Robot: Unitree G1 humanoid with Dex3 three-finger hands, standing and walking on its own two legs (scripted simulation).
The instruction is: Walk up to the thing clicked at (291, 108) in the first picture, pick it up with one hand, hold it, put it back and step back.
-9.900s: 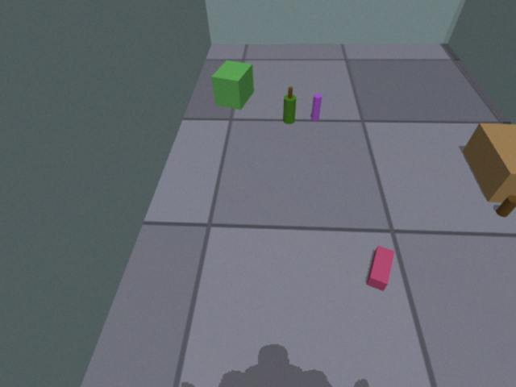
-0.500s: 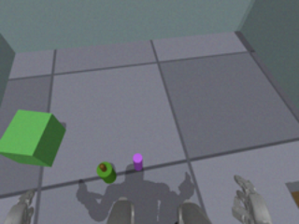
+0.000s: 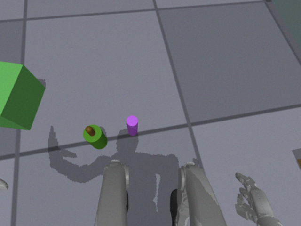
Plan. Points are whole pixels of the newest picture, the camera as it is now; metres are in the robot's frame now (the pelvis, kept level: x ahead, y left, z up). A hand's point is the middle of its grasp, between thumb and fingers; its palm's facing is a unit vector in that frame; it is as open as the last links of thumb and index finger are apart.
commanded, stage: go down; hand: left
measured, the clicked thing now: (94, 136) +0.42 +0.26 -0.41
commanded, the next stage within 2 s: approach in 1.38 s
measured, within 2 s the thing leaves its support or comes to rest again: neither
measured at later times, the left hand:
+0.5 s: hand out of the picture +0.31 +0.43 -0.08, palm faces +0.26 -0.96 -0.14, open 17.7 cm
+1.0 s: hand out of the picture +0.33 +0.44 -0.10, palm faces +0.26 -0.96 -0.12, open 17.7 cm
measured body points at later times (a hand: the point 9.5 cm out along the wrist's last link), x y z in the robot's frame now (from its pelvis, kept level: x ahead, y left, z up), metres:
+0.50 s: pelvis -0.01 +0.00 -0.07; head +0.19 +0.06 +0.33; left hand +0.29 +0.48 -0.07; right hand +0.16 -0.27 -0.17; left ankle +0.07 +0.13 -0.50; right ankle +0.06 -0.14 -0.50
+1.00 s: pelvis -0.02 +0.00 -0.11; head +0.18 +0.06 +0.28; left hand +0.31 +0.49 -0.09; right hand +0.15 -0.28 -0.22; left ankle +0.07 +0.13 -0.50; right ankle +0.06 -0.14 -0.50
